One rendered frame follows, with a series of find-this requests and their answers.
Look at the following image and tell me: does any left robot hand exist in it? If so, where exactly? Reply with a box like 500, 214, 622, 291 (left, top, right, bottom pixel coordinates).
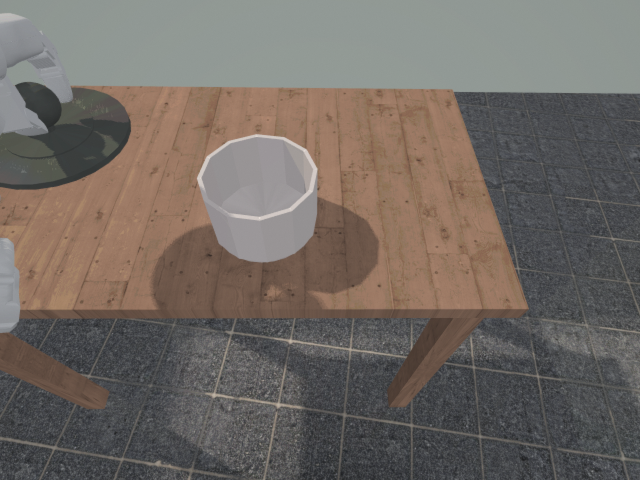
0, 13, 73, 136

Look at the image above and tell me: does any lid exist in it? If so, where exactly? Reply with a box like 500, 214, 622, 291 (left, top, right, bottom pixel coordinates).
0, 87, 131, 190

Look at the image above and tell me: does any pot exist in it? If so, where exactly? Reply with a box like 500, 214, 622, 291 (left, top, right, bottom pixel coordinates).
197, 134, 318, 262

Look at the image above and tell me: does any knob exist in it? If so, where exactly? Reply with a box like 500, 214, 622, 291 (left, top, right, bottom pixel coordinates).
15, 82, 62, 128

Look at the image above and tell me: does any robot left upper arm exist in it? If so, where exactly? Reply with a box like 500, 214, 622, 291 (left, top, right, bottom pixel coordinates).
0, 238, 20, 333

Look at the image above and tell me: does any table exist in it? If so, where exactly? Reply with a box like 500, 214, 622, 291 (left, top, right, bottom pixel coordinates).
0, 85, 529, 409

